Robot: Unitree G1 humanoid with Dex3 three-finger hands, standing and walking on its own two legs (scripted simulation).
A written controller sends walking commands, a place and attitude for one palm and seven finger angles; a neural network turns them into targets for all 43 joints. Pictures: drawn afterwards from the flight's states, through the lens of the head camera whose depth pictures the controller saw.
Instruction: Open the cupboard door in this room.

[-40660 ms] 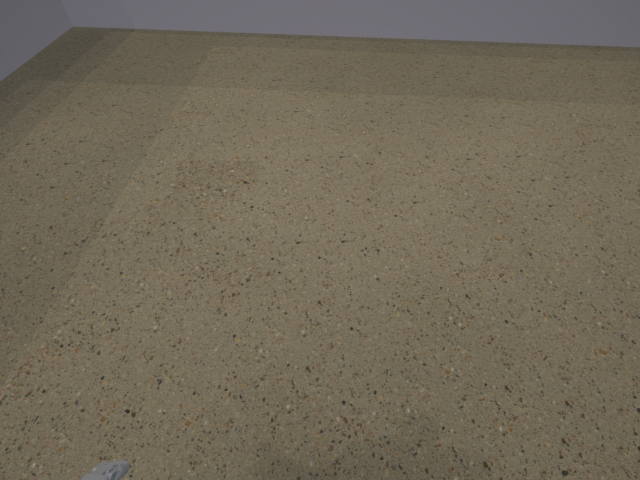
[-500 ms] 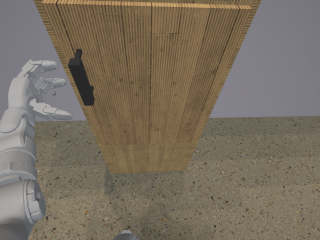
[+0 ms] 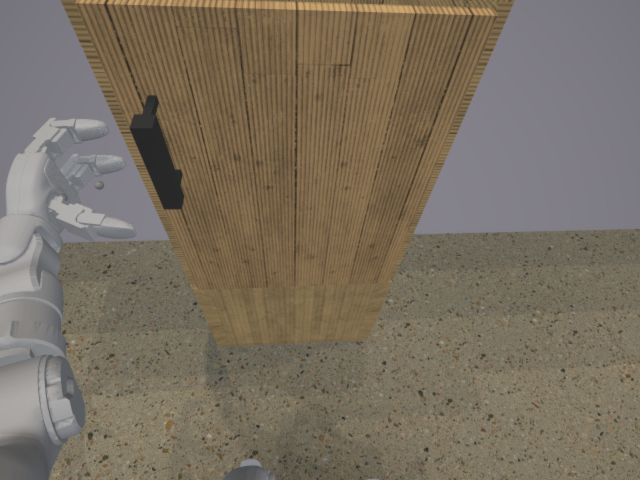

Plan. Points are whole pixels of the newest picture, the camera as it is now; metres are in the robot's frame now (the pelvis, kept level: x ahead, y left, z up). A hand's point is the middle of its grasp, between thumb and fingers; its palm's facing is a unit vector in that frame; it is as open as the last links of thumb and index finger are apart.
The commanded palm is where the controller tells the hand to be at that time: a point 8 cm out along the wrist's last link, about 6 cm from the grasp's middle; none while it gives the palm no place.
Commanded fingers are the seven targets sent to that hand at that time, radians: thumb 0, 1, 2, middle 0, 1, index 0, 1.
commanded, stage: slide the fingers in behind the handle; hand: left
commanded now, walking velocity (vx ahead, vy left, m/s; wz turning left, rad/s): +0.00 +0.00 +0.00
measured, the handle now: (163, 155) +0.50 +0.20 +0.11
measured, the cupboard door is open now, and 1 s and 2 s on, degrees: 0 0 0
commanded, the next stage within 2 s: close the thumb around the handle in 1.68 s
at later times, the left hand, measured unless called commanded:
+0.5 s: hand (120, 182) +0.45 +0.24 +0.11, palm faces +0.04 -1.00 +0.03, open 14.0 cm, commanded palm +0.42 +0.29 +0.11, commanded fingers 0.00 -0.50 0.30 -0.30 -1.20 -0.30 -1.20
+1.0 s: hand (147, 186) +0.44 +0.21 +0.11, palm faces +0.06 -1.00 +0.02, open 14.0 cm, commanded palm +0.42 +0.25 +0.11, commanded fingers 0.00 -0.50 0.30 -0.30 -1.20 -0.30 -1.20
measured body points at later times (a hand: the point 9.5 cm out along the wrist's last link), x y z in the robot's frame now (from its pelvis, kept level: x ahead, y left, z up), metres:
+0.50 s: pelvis +0.00 +0.00 +0.00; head +0.07 +0.02 +0.44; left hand +0.44 +0.30 +0.11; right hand +0.06 -0.27 -0.11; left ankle +0.04 +0.10 -0.70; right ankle -0.02 -0.12 -0.70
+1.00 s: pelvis +0.00 +0.00 +0.00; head +0.06 +0.01 +0.45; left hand +0.44 +0.26 +0.11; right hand +0.07 -0.27 -0.11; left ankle +0.04 +0.10 -0.70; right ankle -0.02 -0.12 -0.70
